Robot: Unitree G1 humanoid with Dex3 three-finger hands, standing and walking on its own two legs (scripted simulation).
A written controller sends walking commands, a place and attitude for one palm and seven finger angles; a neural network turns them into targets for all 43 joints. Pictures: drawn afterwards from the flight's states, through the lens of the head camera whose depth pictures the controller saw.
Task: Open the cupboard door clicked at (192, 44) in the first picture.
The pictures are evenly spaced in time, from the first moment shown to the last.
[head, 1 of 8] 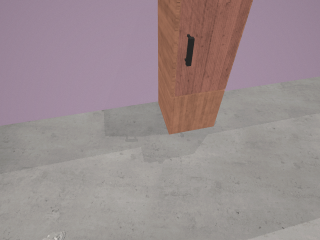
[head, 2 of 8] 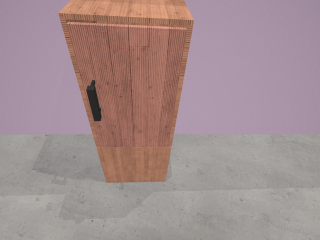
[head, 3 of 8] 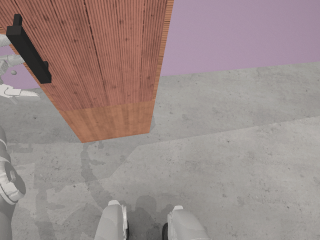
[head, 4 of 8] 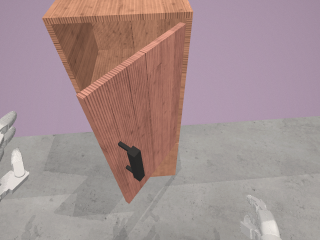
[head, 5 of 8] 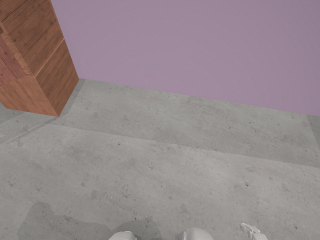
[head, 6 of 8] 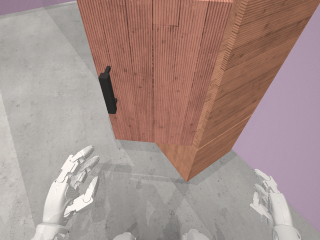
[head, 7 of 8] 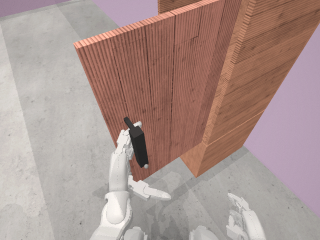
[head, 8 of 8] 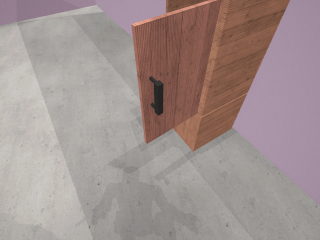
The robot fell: no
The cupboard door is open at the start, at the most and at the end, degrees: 0 96 94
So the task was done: yes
